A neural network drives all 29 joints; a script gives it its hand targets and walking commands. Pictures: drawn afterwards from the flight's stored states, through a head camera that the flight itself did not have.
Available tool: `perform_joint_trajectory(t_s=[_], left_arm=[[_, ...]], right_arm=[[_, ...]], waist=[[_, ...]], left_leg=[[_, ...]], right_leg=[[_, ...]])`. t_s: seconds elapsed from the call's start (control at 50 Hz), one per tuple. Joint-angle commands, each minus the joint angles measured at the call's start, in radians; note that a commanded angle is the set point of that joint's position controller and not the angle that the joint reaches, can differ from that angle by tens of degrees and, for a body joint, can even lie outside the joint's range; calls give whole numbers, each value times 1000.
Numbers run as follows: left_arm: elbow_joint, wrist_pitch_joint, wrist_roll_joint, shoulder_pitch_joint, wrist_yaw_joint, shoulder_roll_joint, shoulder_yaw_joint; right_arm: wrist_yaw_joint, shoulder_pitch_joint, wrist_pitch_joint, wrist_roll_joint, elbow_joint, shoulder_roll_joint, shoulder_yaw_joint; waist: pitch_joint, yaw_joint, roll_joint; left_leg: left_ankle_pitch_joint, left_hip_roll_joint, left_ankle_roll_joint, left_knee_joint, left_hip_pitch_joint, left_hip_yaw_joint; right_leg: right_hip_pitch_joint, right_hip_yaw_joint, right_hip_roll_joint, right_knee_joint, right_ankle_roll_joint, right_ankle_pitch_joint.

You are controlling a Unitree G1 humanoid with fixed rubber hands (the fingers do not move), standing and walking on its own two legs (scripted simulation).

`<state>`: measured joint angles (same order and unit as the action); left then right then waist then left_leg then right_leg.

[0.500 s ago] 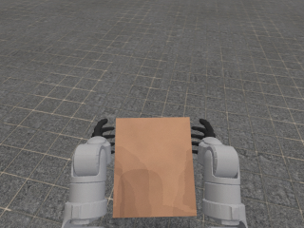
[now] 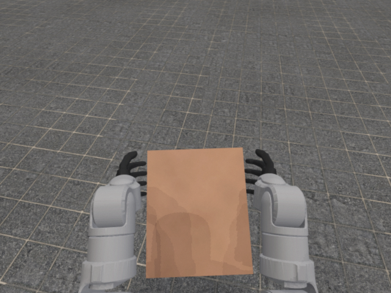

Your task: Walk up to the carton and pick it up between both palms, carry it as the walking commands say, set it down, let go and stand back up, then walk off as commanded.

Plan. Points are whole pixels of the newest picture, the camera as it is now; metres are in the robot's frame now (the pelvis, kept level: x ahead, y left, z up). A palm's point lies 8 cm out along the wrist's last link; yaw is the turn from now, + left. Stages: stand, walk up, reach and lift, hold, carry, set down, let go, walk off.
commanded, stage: carry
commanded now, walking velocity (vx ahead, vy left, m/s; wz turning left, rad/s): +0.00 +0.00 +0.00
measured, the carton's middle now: (196, 207) +0.31 -0.01 -0.03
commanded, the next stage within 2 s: hold in 0.90 s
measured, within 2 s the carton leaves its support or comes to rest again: neither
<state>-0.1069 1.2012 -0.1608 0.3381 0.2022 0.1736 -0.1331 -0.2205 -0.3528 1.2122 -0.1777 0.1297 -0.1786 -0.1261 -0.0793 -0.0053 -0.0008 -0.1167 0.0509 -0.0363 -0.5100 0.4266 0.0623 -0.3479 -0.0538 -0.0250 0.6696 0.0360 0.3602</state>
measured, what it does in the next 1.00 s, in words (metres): stands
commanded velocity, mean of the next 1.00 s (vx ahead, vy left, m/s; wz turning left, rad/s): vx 0.00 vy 0.00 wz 0.00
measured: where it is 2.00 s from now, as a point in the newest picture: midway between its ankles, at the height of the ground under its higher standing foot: outside the picture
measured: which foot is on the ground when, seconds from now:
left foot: down 0.00-1.00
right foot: down 0.00-1.00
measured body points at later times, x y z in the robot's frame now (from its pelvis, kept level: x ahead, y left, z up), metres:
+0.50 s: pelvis +0.02 +0.00 +0.00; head +0.00 -0.01 +0.45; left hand +0.32 +0.14 +0.07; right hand +0.32 -0.14 +0.08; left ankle +0.09 +0.15 -0.72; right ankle -0.01 -0.09 -0.72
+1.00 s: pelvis +0.03 +0.01 +0.02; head +0.01 +0.00 +0.47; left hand +0.31 +0.15 +0.04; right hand +0.32 -0.14 +0.05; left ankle +0.09 +0.16 -0.72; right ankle -0.01 -0.09 -0.72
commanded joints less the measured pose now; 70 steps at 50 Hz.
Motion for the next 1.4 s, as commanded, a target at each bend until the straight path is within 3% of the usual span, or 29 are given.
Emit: perform_joint_trajectory(t_s=[0.0, 0.28, 0.88, 0.9, 0.92, 0.94, 0.96, 0.98, 1.0, 1.02, 1.04, 1.06, 1.1, 1.14, 1.26, 1.38], left_arm=[[-65, -22, 423, 482, -369, 1006, 595], [-53, -100, 368, 428, -367, 964, 575], [-21, -246, 304, 356, -350, 874, 551], [330, -353, 123, 105, -365, 829, 351], [272, -444, 139, 78, -362, 801, 435], [161, -495, 159, 79, -375, 836, 477], [89, -518, 171, 101, -381, 868, 482], [4, -529, 214, 172, -384, 909, 522], [-77, -528, 253, 222, -380, 926, 582], [-115, -522, 259, 259, -380, 911, 598], [-111, -512, 252, 323, -383, 877, 580], [-88, -496, 253, 362, -384, 859, 582], [7, -464, 234, 338, -387, 831, 538], [55, -451, 215, 336, -400, 829, 492], [181, -421, 170, 373, -420, 945, 451], [239, -424, 133, 368, -405, 1019, 413]], right_arm=[[371, -438, -18, 425, 27, -1053, 607], [370, -378, -99, 359, -5, -1013, 578], [358, -295, -251, 293, -66, -934, 542], [369, -101, -354, 79, -417, -835, 306], [363, -87, -447, 83, -373, -817, 374], [377, -108, -495, 112, -299, -891, 459], [391, -172, -519, 149, -253, -944, 529], [402, -214, -536, 193, -204, -980, 598], [405, -247, -543, 230, -162, -984, 638], [403, -262, -548, 235, -167, -976, 641], [405, -304, -550, 216, -207, -957, 614], [406, -326, -545, 205, -242, -937, 586], [413, -324, -527, 196, -336, -925, 548], [424, -320, -523, 183, -396, -945, 520], [448, -383, -529, 108, -484, -904, 376], [485, -446, -535, 94, -502, -870, 343]], waist=[[-305, 9, -35], [-294, 9, -30], [-272, 4, -15], [-60, 5, -53], [-98, 7, -33], [-177, 39, -50], [-256, 96, -105], [-336, 118, -109], [-406, 101, -96], [-402, 105, -56], [-336, 120, -57], [-268, 108, -27], [-166, 117, -11], [-134, 116, -14], [-102, 44, 22], [-105, 53, 30]], left_leg=[[92, 53, 52, 13, -201, -57], [83, 61, 47, 8, -211, -43], [93, 67, 43, 14, -236, -37], [242, -125, 46, 79, -476, -135], [298, -133, 54, 86, -488, -144], [359, -145, 51, 110, -497, -151], [413, -144, 50, 110, -523, -152], [468, -144, 45, 101, -526, -145], [479, -145, 33, 95, -541, -140], [444, -144, 24, 102, -529, -125], [313, -147, 21, 106, -512, -109], [191, -145, 19, 102, -491, -105], [70, -150, 16, 95, -487, -107], [38, -168, 8, 83, -516, -104], [26, -151, -22, 124, -564, -142], [45, -125, -34, 178, -572, -168]], right_leg=[[50, 113, -122, -134, 29, -313], [56, 99, -118, -146, 21, -307], [56, 73, -103, -163, 3, -268], [-2, 178, 80, -359, 0, -398], [81, 191, 82, -352, -10, -500], [194, 193, 89, -342, -28, -565], [231, 202, 87, -332, -41, -605], [281, 206, 72, -316, -49, -690], [301, 212, 63, -309, -48, -717], [285, 209, 62, -317, -43, -651], [212, 207, 66, -334, -31, -464], [152, 201, 63, -337, -20, -338], [71, 188, 64, -345, -9, -206], [28, 182, 66, -362, -12, -168], [44, 149, 76, -361, 7, -169], [105, 139, 87, -353, 17, -178]])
